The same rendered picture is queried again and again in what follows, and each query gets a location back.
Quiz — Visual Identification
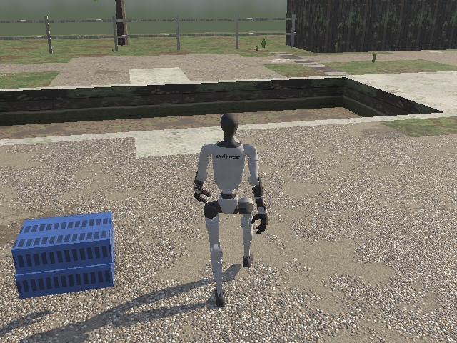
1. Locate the right robot forearm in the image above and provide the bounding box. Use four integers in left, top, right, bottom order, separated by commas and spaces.
252, 175, 267, 214

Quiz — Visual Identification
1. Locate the left robot forearm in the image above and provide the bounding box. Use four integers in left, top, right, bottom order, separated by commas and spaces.
194, 171, 204, 194

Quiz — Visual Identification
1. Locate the robot left hand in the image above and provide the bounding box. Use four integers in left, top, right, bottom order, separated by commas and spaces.
194, 190, 211, 203

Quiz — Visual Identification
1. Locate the robot right hand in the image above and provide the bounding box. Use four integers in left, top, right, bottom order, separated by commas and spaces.
251, 213, 268, 234

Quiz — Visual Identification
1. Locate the right robot shin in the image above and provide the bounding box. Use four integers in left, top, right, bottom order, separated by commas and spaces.
243, 217, 253, 258

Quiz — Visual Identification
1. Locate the right robot upper arm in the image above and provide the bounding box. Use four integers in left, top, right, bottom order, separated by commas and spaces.
244, 144, 259, 186

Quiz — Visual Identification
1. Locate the left robot thigh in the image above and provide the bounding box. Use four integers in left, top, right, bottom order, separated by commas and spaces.
204, 200, 223, 260

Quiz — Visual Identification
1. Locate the left robot upper arm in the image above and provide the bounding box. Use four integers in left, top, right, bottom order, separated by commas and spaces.
196, 144, 214, 182

